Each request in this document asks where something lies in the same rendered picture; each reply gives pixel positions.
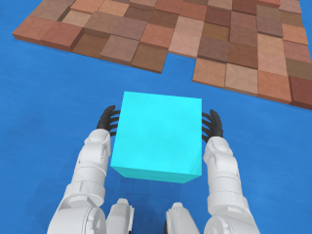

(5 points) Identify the right robot thigh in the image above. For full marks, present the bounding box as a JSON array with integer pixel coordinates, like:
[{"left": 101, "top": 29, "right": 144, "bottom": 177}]
[{"left": 166, "top": 207, "right": 200, "bottom": 234}]

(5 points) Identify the robot thigh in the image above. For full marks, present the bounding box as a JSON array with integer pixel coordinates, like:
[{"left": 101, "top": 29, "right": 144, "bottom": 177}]
[
  {"left": 105, "top": 203, "right": 135, "bottom": 234},
  {"left": 166, "top": 207, "right": 200, "bottom": 234}
]

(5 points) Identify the left robot hand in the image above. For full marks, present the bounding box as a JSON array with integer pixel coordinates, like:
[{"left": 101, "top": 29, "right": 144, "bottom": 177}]
[{"left": 97, "top": 105, "right": 121, "bottom": 137}]

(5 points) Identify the left robot thigh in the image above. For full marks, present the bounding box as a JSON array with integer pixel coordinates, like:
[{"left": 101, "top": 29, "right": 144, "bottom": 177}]
[{"left": 105, "top": 203, "right": 135, "bottom": 234}]

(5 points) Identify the robot left forearm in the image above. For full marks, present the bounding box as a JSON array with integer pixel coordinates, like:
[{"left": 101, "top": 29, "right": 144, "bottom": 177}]
[{"left": 47, "top": 129, "right": 111, "bottom": 234}]

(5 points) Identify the right robot upper arm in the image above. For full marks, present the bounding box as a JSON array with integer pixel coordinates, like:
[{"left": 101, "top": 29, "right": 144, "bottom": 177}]
[{"left": 204, "top": 214, "right": 260, "bottom": 234}]

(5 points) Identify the carton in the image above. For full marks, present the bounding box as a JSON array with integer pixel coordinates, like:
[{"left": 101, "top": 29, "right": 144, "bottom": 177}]
[{"left": 110, "top": 91, "right": 202, "bottom": 183}]

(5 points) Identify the left robot upper arm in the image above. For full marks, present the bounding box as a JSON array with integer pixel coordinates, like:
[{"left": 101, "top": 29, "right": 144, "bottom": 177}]
[{"left": 48, "top": 205, "right": 107, "bottom": 234}]

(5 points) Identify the right robot hand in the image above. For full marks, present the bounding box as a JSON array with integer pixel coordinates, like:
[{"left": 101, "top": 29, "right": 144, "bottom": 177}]
[{"left": 202, "top": 109, "right": 223, "bottom": 143}]

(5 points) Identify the robot right forearm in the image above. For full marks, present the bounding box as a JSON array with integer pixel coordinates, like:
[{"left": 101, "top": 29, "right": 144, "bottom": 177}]
[{"left": 203, "top": 136, "right": 258, "bottom": 230}]

